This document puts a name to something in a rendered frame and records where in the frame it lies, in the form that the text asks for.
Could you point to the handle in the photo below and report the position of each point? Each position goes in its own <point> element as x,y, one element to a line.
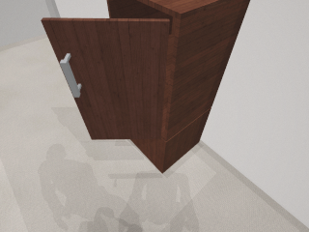
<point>65,65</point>

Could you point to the cupboard door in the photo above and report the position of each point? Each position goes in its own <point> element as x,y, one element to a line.
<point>121,66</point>

